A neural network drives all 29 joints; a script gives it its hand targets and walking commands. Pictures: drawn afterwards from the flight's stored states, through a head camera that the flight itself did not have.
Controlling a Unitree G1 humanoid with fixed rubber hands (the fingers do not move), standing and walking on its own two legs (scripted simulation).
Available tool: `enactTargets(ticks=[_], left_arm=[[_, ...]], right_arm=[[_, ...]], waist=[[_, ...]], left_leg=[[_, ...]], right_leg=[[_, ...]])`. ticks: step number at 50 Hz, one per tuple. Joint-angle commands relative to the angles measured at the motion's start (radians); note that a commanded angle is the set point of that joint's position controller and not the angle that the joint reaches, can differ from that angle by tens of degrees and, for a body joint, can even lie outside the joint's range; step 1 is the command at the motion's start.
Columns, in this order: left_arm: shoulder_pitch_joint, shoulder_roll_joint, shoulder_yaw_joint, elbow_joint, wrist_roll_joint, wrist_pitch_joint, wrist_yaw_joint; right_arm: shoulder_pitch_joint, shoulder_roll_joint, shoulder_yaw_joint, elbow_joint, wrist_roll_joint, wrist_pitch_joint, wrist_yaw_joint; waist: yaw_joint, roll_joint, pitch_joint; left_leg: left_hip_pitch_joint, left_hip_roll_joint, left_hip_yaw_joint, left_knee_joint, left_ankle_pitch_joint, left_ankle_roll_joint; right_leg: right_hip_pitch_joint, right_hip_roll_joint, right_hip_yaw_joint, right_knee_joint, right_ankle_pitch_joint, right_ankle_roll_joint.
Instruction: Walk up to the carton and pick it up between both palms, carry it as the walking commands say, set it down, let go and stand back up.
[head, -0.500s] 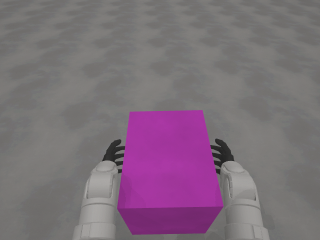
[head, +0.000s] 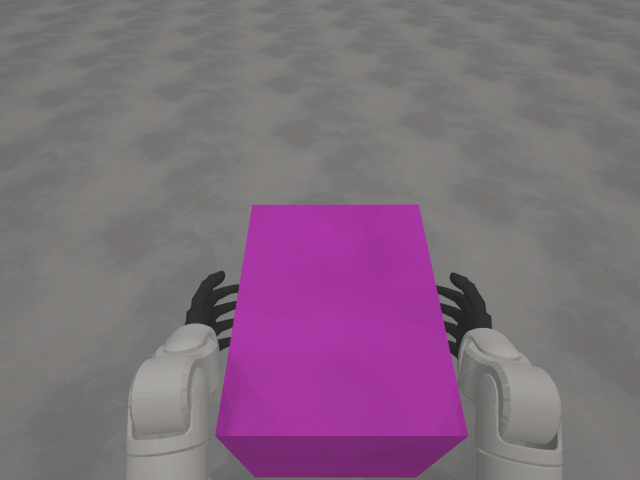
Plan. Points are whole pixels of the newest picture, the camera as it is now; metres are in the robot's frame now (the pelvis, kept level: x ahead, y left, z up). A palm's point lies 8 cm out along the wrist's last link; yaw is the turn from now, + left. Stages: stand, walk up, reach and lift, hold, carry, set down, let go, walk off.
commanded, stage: carry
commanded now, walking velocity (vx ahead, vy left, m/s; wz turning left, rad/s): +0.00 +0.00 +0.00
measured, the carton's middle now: (335, 343) +0.29 +0.00 +0.04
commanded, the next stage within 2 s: none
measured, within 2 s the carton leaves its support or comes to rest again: neither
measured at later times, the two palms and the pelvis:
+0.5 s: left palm (194, 349) +0.24 +0.16 +0.10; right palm (470, 351) +0.24 -0.14 +0.10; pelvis +0.00 +0.01 +0.01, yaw +1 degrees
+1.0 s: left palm (197, 333) +0.26 +0.16 +0.10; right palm (461, 335) +0.26 -0.14 +0.10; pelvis +0.02 +0.01 +0.01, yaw +1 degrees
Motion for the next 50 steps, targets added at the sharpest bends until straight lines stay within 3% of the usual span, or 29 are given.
enactTargets(ticks=[1,4,9,13,26,50], left_arm=[[-0.396,-0.807,-0.638,-0.096,-0.292,0.025,-0.112],[-0.385,-0.8,-0.621,-0.108,-0.282,0.041,-0.104],[-0.36,-0.786,-0.611,-0.102,-0.269,0.058,-0.094],[-0.364,-0.796,-0.623,-0.11,-0.277,0.056,-0.09],[-0.354,-0.791,-0.637,-0.116,-0.293,0.024,-0.095],[-0.337,-0.76,-0.628,-0.12,-0.28,-0.001,-0.091]], right_arm=[[-0.368,0.808,0.626,-0.085,0.285,0.048,0.112],[-0.377,0.813,0.63,-0.11,0.294,0.066,0.104],[-0.357,0.799,0.617,-0.1,0.296,0.081,0.1],[-0.352,0.802,0.607,-0.097,0.296,0.079,0.102],[-0.326,0.785,0.605,-0.104,0.283,0.044,0.099],[-0.311,0.76,0.605,-0.107,0.283,0.019,0.099]], waist=[[-0.007,-0.068,-0.09],[-0.015,-0.098,-0.082],[-0.007,-0.014,-0.074],[-0.005,0.022,-0.09],[-0.008,-0.015,-0.112],[-0.015,-0.008,-0.13]], left_leg=[[0.077,0.052,-0.032,-0.092,-0.157,-0.003],[0.15,0.042,-0.02,-0.082,-0.1,0.009],[0.079,0.092,-0.09,-0.215,-0.214,0.03],[0.063,0.102,-0.109,-0.249,-0.217,0.036],[0.122,0.08,-0.087,-0.191,-0.096,0.04],[0.148,0.08,-0.086,-0.166,0.035,0.053]], right_leg=[[-0.014,-0.169,0.159,-0.265,-0.202,-0.034],[-0.08,-0.166,0.14,-0.296,-0.253,-0.028],[-0.018,-0.102,0.054,-0.184,-0.155,-0.012],[0.021,-0.084,0.035,-0.14,-0.08,-0.014],[0.01,-0.111,0.05,-0.183,-0.068,-0.019],[0.062,-0.118,0.025,-0.157,0.043,-0.017]])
